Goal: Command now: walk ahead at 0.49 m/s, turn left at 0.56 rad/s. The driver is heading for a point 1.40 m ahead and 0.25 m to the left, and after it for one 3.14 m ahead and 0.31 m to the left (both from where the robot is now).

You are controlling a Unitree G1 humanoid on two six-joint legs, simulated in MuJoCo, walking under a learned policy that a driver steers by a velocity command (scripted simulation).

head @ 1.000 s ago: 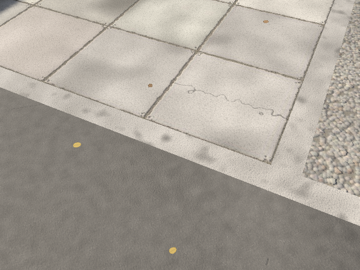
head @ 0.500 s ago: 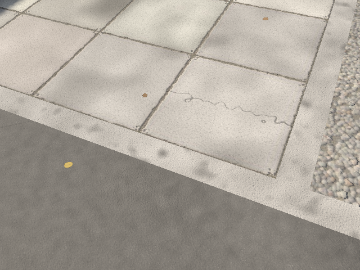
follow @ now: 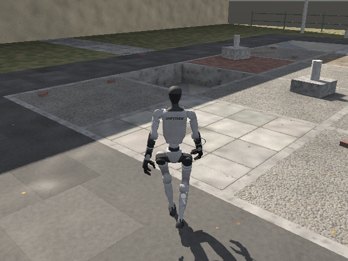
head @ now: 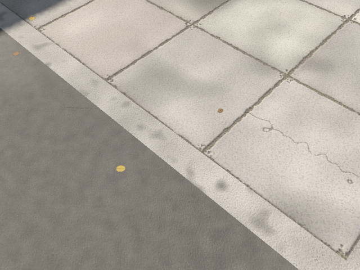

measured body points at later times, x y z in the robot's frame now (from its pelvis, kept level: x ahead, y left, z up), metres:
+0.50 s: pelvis +0.28 -0.03 +0.02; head +0.31 -0.01 +0.47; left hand +0.46 +0.24 -0.06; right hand +0.28 -0.31 -0.10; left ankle +0.09 +0.01 -0.71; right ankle +0.44 -0.10 -0.70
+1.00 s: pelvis +0.52 +0.04 +0.03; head +0.55 +0.06 +0.48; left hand +0.36 +0.23 -0.11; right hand +0.81 -0.06 -0.06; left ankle +0.61 +0.19 -0.68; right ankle +0.44 -0.09 -0.71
